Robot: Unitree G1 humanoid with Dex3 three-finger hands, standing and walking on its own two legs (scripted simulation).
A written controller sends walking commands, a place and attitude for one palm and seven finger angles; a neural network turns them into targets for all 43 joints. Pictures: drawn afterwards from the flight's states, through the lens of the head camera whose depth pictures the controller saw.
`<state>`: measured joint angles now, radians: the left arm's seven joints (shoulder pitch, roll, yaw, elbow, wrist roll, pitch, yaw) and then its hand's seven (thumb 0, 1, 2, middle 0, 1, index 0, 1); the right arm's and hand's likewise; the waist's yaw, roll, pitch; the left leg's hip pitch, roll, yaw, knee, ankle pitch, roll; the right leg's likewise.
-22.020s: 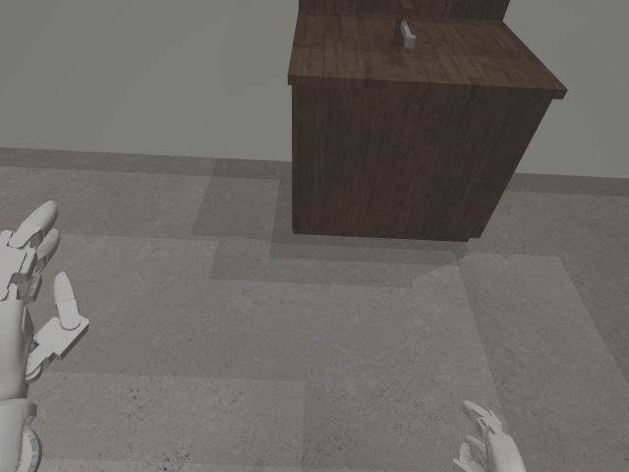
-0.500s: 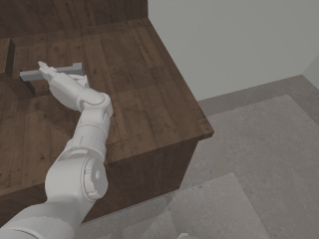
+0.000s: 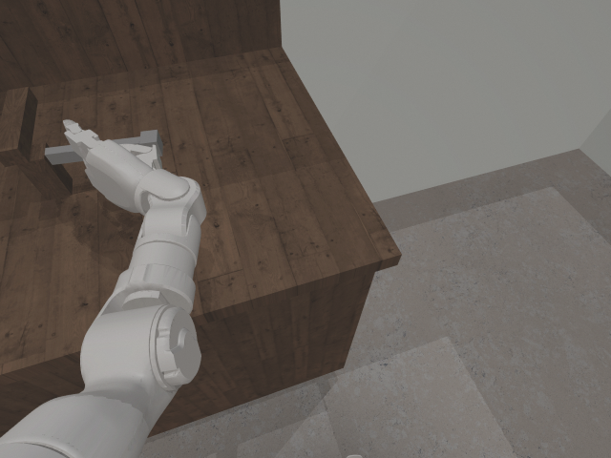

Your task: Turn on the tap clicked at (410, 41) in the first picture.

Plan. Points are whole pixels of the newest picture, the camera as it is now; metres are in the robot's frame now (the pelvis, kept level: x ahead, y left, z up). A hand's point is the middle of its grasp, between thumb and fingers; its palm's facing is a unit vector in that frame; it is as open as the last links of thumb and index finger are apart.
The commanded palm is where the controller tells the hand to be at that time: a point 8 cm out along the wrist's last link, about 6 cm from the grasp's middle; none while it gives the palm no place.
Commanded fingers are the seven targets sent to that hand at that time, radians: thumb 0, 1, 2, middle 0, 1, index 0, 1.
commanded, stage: lift the hand up off the lever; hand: left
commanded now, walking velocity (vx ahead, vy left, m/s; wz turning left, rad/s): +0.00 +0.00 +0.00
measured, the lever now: (151, 143) +0.55 +0.20 +0.09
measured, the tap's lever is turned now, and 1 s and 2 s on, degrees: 83 83 83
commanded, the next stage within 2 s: draw the hand back beside the body in 1.32 s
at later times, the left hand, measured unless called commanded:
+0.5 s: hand (154, 146) +0.49 +0.17 +0.14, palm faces +0.78 -0.61 -0.12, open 7.8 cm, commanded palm +0.43 +0.19 +0.15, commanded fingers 0.00 0.90 0.90 -0.15 -0.15 -0.15 -0.15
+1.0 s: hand (141, 138) +0.48 +0.18 +0.16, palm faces +0.78 -0.61 -0.11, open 7.8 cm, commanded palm +0.43 +0.19 +0.17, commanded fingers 0.00 0.90 0.90 -0.15 -0.15 -0.15 -0.15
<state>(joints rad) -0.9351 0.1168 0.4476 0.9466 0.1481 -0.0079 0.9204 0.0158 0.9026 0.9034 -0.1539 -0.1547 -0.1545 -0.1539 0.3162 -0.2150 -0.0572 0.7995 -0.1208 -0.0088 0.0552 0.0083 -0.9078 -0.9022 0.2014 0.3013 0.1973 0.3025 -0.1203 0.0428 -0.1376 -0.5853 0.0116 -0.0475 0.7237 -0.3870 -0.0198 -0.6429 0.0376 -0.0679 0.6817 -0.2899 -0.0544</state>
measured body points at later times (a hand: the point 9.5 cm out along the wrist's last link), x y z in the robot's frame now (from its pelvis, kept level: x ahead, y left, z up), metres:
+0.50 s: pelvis -0.01 +0.00 +0.00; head +0.05 +0.00 +0.45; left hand +0.44 +0.20 +0.15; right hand +0.04 -0.25 -0.13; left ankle -0.03 +0.13 -0.71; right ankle +0.02 -0.08 -0.71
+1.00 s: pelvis +0.00 +0.00 +0.01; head +0.04 -0.01 +0.46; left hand +0.44 +0.21 +0.17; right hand +0.06 -0.25 -0.13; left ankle -0.03 +0.13 -0.71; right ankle +0.02 -0.08 -0.71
